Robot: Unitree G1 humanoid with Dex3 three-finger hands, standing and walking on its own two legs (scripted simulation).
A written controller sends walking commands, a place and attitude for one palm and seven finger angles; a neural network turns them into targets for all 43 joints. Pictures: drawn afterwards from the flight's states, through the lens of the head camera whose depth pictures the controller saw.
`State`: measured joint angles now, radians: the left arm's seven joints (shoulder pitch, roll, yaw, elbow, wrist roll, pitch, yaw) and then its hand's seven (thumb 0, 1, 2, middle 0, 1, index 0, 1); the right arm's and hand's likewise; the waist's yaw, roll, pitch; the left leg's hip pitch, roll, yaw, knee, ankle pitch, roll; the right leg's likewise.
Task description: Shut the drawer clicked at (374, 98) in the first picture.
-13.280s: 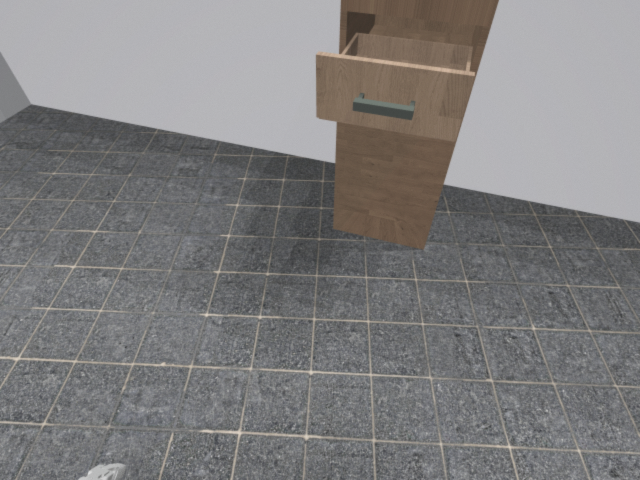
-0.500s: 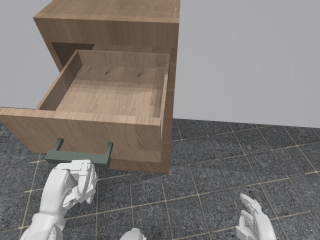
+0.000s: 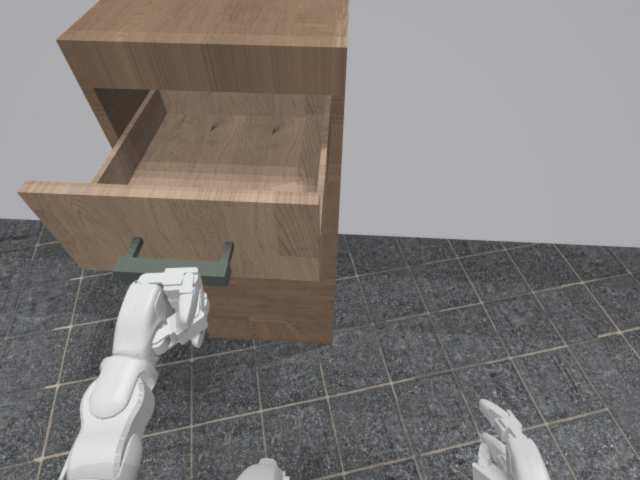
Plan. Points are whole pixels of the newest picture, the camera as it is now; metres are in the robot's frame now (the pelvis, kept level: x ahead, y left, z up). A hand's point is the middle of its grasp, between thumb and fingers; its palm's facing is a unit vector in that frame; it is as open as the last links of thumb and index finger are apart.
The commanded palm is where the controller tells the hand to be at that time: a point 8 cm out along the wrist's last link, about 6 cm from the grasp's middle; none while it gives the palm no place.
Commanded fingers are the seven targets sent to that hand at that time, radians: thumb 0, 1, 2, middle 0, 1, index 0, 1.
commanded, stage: push the drawer shut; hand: left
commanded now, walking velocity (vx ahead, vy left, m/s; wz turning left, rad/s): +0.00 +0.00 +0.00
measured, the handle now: (177, 258) +0.37 +0.20 +0.08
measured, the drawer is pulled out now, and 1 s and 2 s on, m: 0.22 0.10 0.00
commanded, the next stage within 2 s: none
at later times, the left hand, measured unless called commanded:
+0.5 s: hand (214, 269) +0.36 +0.15 +0.07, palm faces -0.05 -1.00 -0.06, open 3.1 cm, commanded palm +0.35 +0.20 +0.08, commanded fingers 0.00 0.90 0.90 -1.40 -1.60 -1.40 -1.60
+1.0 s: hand (223, 231) +0.42 +0.15 +0.08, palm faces -0.06 -1.00 -0.04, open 3.2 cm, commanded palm +0.41 +0.20 +0.08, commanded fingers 0.00 0.90 0.90 -1.40 -1.60 -1.40 -1.60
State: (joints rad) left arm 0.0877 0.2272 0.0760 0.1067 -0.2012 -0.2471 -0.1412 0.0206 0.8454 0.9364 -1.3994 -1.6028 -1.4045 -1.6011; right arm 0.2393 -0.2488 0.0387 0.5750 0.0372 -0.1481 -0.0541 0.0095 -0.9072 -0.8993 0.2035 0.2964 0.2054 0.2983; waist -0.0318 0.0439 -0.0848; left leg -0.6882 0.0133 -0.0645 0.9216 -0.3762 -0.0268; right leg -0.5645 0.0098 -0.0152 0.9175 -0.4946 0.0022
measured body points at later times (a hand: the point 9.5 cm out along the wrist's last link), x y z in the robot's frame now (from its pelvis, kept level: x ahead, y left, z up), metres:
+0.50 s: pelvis +0.00 +0.00 +0.00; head +0.05 -0.01 +0.45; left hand +0.35 +0.20 +0.08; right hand +0.14 -0.25 -0.10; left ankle +0.05 +0.13 -0.69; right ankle -0.02 -0.12 -0.69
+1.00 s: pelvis +0.00 +0.00 +0.00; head +0.07 +0.00 +0.45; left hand +0.41 +0.20 +0.08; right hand +0.08 -0.26 -0.11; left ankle +0.05 +0.13 -0.69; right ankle -0.02 -0.12 -0.69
